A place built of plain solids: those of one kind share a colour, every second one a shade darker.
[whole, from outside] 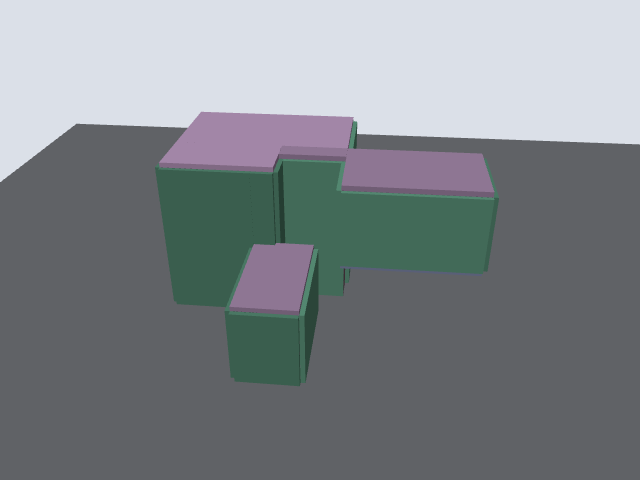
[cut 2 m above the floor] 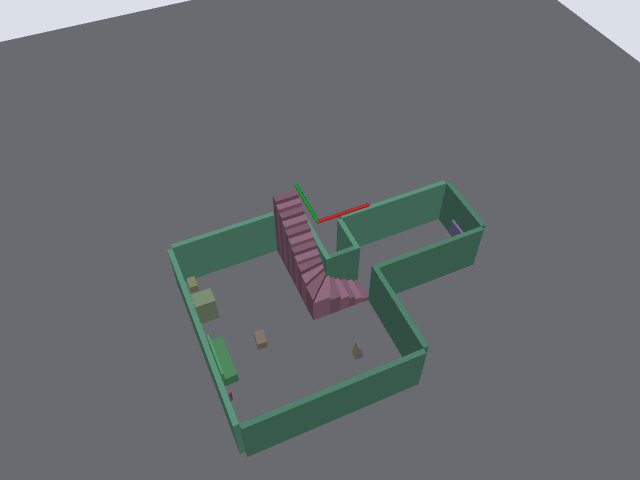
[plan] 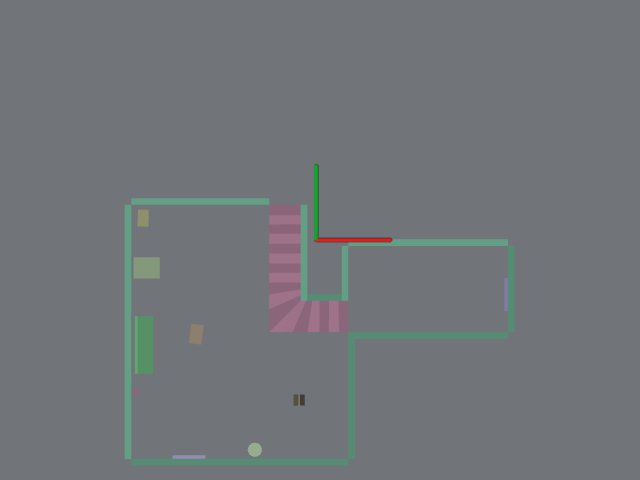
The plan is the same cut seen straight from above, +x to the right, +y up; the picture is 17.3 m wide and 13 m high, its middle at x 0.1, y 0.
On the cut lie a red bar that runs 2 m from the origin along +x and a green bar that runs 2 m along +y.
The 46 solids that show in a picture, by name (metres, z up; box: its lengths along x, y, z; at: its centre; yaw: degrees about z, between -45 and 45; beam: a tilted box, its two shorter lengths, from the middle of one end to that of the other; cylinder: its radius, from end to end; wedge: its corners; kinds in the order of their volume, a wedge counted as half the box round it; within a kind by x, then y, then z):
{
 "wall_1": {"box": [0.18, 6.88, 6.17], "at": [-5.1, -2.49, 3.03]},
 "wall_2": {"box": [3.74, 0.18, 6.17], "at": [-3.14, 1.04, 3.03]},
 "wall_3": {"box": [5.88, 0.18, 6.17], "at": [-2.07, -6.02, 3.03]},
 "wall_4": {"box": [0.18, 2.6, 6.17], "at": [-0.33, -0.35, 3.03]},
 "wall_5": {"box": [1.29, 0.18, 6.17], "at": [0.22, -1.55, 3.03]},
 "wall_6": {"box": [3.44, 0.18, 2.96], "at": [0.45, 6.2, 4.64]},
 "wall_7": {"box": [0.18, 1.48, 3.0], "at": [0.78, -0.9, 1.45]},
 "wall_8": {"box": [2.59, 0.18, 2.96], "at": [0.87, 0.86, 4.64]},
 "wall_9": {"box": [0.18, 3.44, 6.17], "at": [0.96, -4.21, 3.03]},
 "wall_10": {"box": [0.18, 0.85, 3.17], "at": [0.96, -2.07, 4.53]},
 "wall_11": {"box": [0.18, 5.16, 2.96], "at": [2.26, 3.53, 4.64]},
 "wall_12": {"box": [4.32, 0.18, 3.0], "at": [3.03, -2.58, 1.45]},
 "wall_13": {"box": [4.32, 0.18, 3.0], "at": [3.03, -0.07, 1.45]},
 "wall_14": {"box": [0.18, 2.33, 3.0], "at": [5.28, -1.33, 1.45]},
 "roof_1": {"box": [3.74, 6.88, 0.2], "at": [-3.14, -2.49, 6.22]},
 "roof_2": {"box": [0.85, 2.6, 0.2], "at": [-0.85, -0.35, 6.22]},
 "roof_3": {"box": [2.14, 4.29, 0.2], "at": [-0.2, -3.79, 6.22]},
 "roof_4": {"box": [3.44, 5.16, 0.2], "at": [0.45, 3.53, 6.22]},
 "roof_5": {"box": [4.32, 2.33, 0.18], "at": [3.03, -1.33, 3.04]},
 "tread_1": {"wedge": [[-1.28, -2.49, -0.05], [-1.28, -2.49, 1.05], [-0.64, -2.49, -0.05], [-0.64, -2.49, 1.05], [-0.43, -1.64, -0.05], [-0.43, -1.64, 1.05], [-0.28, -1.64, -0.05], [-0.28, -1.64, 1.05]]},
 "tread_2": {"wedge": [[-1.27, -2.49, -0.05], [-1.27, -2.49, 1.22], [-1.27, -1.87, -0.05], [-1.27, -1.87, 1.22], [-0.42, -1.64, -0.05], [-0.42, -1.64, 1.22], [-0.42, -1.5, -0.05], [-0.42, -1.5, 1.22]]},
 "tread_3": {"wedge": [[-1.27, -1.87, -0.05], [-1.27, -1.87, 1.4], [-1.27, -1.47, -0.05], [-1.27, -1.47, 1.4], [-0.42, -1.5, -0.05], [-0.42, -1.5, 1.4], [-0.42, -1.34, -0.05], [-0.42, -1.34, 1.4]]},
 "tread_4": {"wedge": [[-1.27, -1.47, -0.05], [-1.27, -1.47, 1.58], [-1.27, -1.15, -0.05], [-1.27, -1.15, 1.58], [-0.42, -1.34, -0.05], [-0.42, -1.34, 1.58], [-0.42, -1.15, -0.05], [-0.42, -1.15, 1.58]]},
 "tread_5": {"wedge": [[-1.27, -1.15, -0.05], [-1.27, -1.15, 1.75], [-1.27, -0.88, -0.05], [-1.27, -0.88, 1.75], [-0.42, -1.15, -0.05], [-0.42, -1.15, 1.75], [-0.42, -0.89, -0.05], [-0.42, -0.89, 1.75]]},
 "tread_6": {"wedge": [[-1.27, -0.88, -0.05], [-1.27, -0.88, 1.93], [-1.27, -0.63, -0.05], [-1.27, -0.63, 1.93], [-0.42, -0.89, -0.05], [-0.42, -0.89, 1.93], [-0.42, -0.64, -0.05], [-0.42, -0.64, 1.93]]},
 "tread_7": {"wedge": [[-1.27, -0.63, -0.05], [-1.27, -0.63, 2.1], [-1.27, -0.36, -0.05], [-1.27, -0.36, 2.1], [-0.42, -0.64, -0.05], [-0.42, -0.64, 2.1], [-0.42, -0.36, -0.05], [-0.42, -0.36, 2.1]]},
 "tread_8": {"wedge": [[-1.27, -0.37, -0.05], [-1.27, -0.37, 2.28], [-1.27, -0.1, -0.05], [-1.27, -0.1, 2.28], [-0.42, -0.37, -0.05], [-0.42, -0.37, 2.28], [-0.42, -0.1, -0.05], [-0.42, -0.1, 2.28]]},
 "tread_9": {"wedge": [[-1.27, -0.11, -0.05], [-1.27, -0.11, 2.46], [-1.27, 0.17, -0.05], [-1.27, 0.17, 2.46], [-0.42, -0.1, -0.05], [-0.42, -0.1, 2.46], [-0.42, 0.17, -0.05], [-0.42, 0.17, 2.46]]},
 "tread_10": {"wedge": [[-1.27, 0.17, -0.05], [-1.27, 0.17, 2.63], [-1.27, 0.42, -0.05], [-1.27, 0.42, 2.63], [-0.42, 0.17, -0.05], [-0.42, 0.17, 2.63], [-0.42, 0.43, -0.05], [-0.42, 0.43, 2.62]]},
 "tread_11": {"wedge": [[-1.27, 0.42, -0.05], [-1.27, 0.42, 2.8], [-1.27, 0.67, -0.05], [-1.27, 0.67, 2.8], [-0.42, 0.43, -0.05], [-0.42, 0.43, 2.8], [-0.42, 0.67, -0.05], [-0.42, 0.67, 2.8]]},
 "tread_12": {"wedge": [[-1.27, 0.67, -0.05], [-1.27, 0.67, 2.98], [-1.27, 0.96, -0.05], [-1.27, 0.96, 2.98], [-0.42, 0.67, -0.05], [-0.42, 0.67, 2.98], [-0.42, 0.96, -0.05], [-0.42, 0.96, 2.98]]},
 "tread_13": {"wedge": [[-0.64, -2.49, -0.05], [-0.64, -2.49, 0.87], [-0.28, -1.64, -0.05], [-0.28, -1.64, 0.87], [-0.24, -2.49, -0.05], [-0.24, -2.49, 0.87], [-0.11, -1.64, -0.05], [-0.11, -1.64, 0.87]]},
 "tread_14": {"wedge": [[-0.24, -2.49, -0.05], [-0.24, -2.49, 0.7], [-0.11, -1.64, -0.05], [-0.11, -1.64, 0.7], [0.08, -1.64, -0.05], [0.08, -1.64, 0.7], [0.09, -2.49, -0.05], [0.09, -2.49, 0.7]]},
 "tread_15": {"wedge": [[0.08, -1.64, -0.05], [0.08, -1.64, 0.52], [0.09, -2.49, -0.05], [0.09, -2.49, 0.52], [0.34, -2.49, -0.05], [0.34, -2.49, 0.52], [0.34, -1.64, -0.05], [0.34, -1.64, 0.52]]},
 "tread_16": {"wedge": [[0.34, -2.49, -0.05], [0.34, -2.49, 0.34], [0.34, -1.64, -0.05], [0.34, -1.64, 0.34], [0.6, -1.64, -0.05], [0.6, -1.64, 0.34], [0.62, -2.49, -0.05], [0.62, -2.49, 0.34]]},
 "tread_17": {"wedge": [[0.6, -1.64, -0.05], [0.6, -1.64, 0.18], [0.61, -2.49, -0.05], [0.61, -2.49, 0.18], [0.86, -2.49, -0.05], [0.86, -2.49, 0.18], [0.86, -1.64, -0.05], [0.86, -1.64, 0.18]]},
 "floor_1": {"box": [3.44, 5.16, 0.21], "at": [0.45, 3.53, 3.05]},
 "bin_1": {"box": [0.72, 0.58, 1.11], "at": [-4.6, -0.75, 0.51]},
 "bin_2": {"cylinder": 0.19, "from": [-1.67, -5.68, 0.0], "to": [-1.67, -5.68, 0.62]},
 "seats_1": {"box": [0.08, 1.56, 0.38], "at": [-4.88, -2.84, 0.63]},
 "seats_2": {"box": [0.5, 1.56, 0.49], "at": [-4.67, -2.84, 0.2]},
 "radiator_1": {"box": [0.9, 0.1, 0.6], "at": [-3.45, -5.88, 0.45]},
 "radiator_2": {"box": [0.1, 0.9, 0.7], "at": [5.14, -1.48, 0.5]},
 "carton_1": {"box": [0.34, 0.53, 0.38], "at": [-3.25, -2.55, 0.14], "yaw": -7.1},
 "bucket_1": {"box": [0.3, 0.46, 0.39], "at": [-4.69, 0.59, 0.14], "yaw": -1.7},
 "sign_1": {"wedge": [[-0.62, -4.49, 0.0], [-0.62, -4.19, 0.0], [-0.48, -4.49, 0.62], [-0.48, -4.19, 0.62], [-0.45, -4.49, 0.62], [-0.45, -4.19, 0.62], [-0.32, -4.48, 0.0], [-0.32, -4.18, 0.0]]}
}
